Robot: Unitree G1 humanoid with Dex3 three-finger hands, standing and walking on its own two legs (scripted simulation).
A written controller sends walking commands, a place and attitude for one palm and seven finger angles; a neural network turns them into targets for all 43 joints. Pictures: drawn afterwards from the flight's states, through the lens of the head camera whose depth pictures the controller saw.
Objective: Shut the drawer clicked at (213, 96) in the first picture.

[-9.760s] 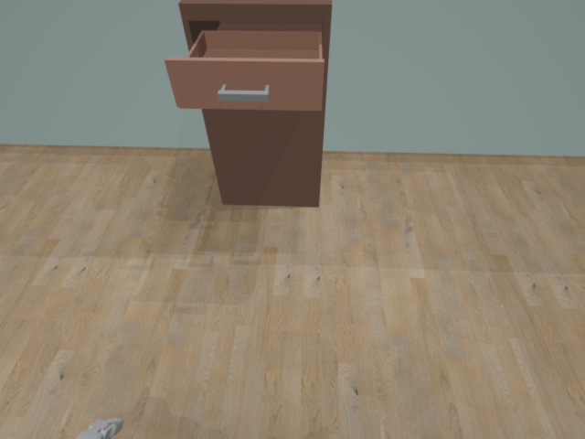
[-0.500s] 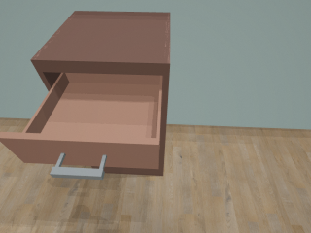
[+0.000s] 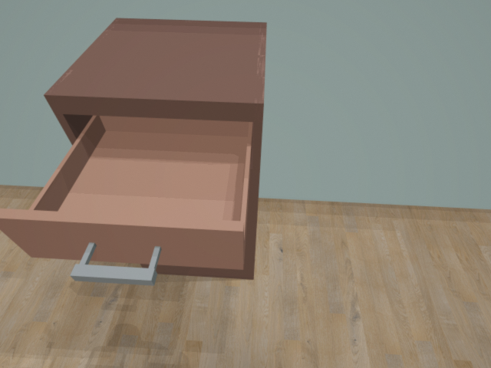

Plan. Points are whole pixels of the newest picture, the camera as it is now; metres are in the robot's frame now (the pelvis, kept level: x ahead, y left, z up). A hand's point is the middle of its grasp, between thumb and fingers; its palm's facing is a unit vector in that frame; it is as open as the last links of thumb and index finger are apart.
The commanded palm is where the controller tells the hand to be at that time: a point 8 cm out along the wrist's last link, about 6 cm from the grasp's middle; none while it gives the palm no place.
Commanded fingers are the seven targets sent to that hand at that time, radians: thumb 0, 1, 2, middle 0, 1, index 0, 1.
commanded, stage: look again from close up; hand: left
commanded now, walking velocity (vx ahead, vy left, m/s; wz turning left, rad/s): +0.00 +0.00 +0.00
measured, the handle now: (119, 262) +0.28 +0.24 -0.01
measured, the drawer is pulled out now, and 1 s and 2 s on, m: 0.29 0.24 0.24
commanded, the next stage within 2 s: raise the hand and make a fist in 0.28 s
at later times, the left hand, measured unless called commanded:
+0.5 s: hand out of the picture +0.05 +0.19 -0.11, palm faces +0.19 -0.94 -0.28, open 7.1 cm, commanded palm +0.08 +0.21 -0.06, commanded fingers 0.00 0.90 0.90 -0.34 -0.45 -0.34 -0.45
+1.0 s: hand out of the picture +0.12 +0.17 +0.00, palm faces -0.02 -1.00 -0.05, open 4.9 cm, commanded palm +0.09 +0.22 +0.00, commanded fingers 0.00 0.90 0.90 -0.84 -0.99 -0.84 -0.99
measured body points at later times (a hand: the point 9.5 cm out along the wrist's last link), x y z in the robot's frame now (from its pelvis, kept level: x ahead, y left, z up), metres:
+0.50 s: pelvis -0.01 +0.00 +0.00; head +0.00 -0.03 +0.45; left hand +0.04 +0.24 -0.09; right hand +0.02 -0.24 -0.16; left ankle -0.01 +0.12 -0.74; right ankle -0.06 -0.07 -0.74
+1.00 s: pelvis -0.09 -0.01 -0.07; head -0.06 -0.01 +0.38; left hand +0.11 +0.22 +0.00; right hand +0.14 -0.20 -0.13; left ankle -0.01 +0.12 -0.74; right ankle -0.06 -0.07 -0.74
